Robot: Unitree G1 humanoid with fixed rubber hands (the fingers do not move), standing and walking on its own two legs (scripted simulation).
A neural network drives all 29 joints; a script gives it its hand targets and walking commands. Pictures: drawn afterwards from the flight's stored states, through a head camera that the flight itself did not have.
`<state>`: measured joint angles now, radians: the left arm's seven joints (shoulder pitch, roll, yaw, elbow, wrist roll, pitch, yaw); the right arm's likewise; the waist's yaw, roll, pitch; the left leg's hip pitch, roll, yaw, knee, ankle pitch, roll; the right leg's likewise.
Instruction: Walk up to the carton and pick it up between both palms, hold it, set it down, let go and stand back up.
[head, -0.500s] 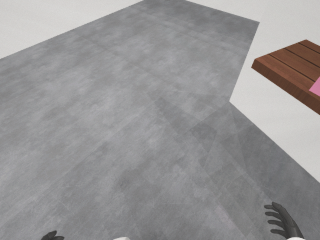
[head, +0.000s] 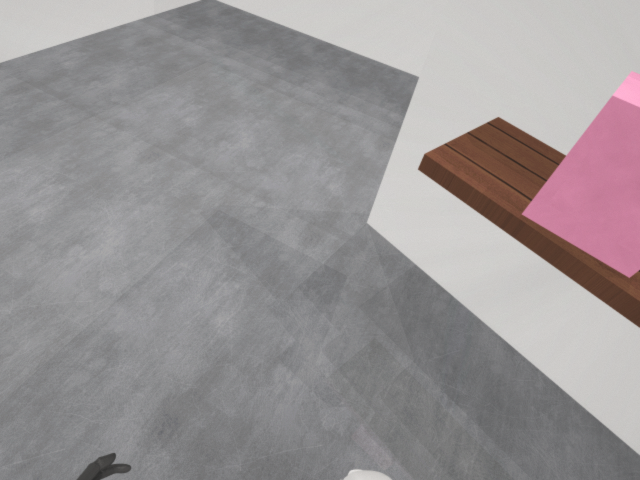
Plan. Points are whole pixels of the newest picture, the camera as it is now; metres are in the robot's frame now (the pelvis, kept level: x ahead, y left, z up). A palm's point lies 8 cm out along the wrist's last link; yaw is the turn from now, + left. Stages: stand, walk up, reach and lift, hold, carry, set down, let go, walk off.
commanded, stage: walk up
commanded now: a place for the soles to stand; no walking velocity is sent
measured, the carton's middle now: (630, 175) +0.66 -0.60 +0.09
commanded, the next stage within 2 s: none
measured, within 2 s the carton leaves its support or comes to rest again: neither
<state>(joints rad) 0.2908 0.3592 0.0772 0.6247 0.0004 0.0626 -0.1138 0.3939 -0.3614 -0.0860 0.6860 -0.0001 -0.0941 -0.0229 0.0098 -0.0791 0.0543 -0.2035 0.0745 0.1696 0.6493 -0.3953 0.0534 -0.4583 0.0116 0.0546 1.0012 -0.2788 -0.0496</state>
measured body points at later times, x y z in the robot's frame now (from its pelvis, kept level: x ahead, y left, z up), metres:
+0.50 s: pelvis +0.08 -0.11 -0.01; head +0.09 -0.12 +0.44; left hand +0.24 +0.17 -0.10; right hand +0.16 -0.45 -0.09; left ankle +0.08 +0.01 -0.67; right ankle +0.11 -0.17 -0.73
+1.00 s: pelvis +0.19 -0.08 +0.00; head +0.22 -0.05 +0.44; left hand +0.39 +0.15 -0.12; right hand +0.15 -0.42 -0.06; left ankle +0.26 -0.02 -0.73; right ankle +0.11 -0.20 -0.66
